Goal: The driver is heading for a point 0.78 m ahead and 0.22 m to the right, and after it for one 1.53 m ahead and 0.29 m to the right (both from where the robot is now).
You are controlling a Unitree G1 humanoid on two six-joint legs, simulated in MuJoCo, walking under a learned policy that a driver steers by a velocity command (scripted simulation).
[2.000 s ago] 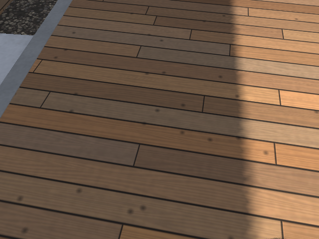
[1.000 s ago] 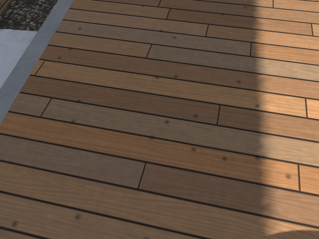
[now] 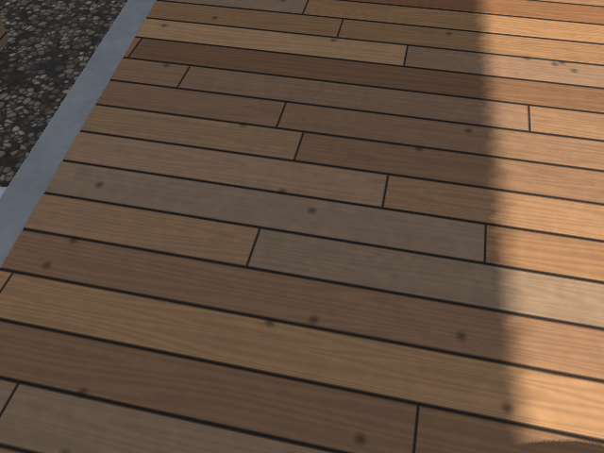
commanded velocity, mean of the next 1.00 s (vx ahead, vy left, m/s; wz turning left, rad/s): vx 0.50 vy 0.00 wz -0.32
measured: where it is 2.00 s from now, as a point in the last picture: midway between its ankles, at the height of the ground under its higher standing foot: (373, 348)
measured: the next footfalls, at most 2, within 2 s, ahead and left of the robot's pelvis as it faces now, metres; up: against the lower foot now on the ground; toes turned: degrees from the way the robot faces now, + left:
left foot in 0.18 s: +0.27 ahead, +0.11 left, +0.00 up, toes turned +4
right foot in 0.74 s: +0.53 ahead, -0.07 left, +0.00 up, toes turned -18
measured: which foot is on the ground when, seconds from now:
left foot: up 0.00-0.16, down 0.18-0.72, up 0.74-1.00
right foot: down 0.00-0.18, up 0.20-0.72, down 0.74-1.00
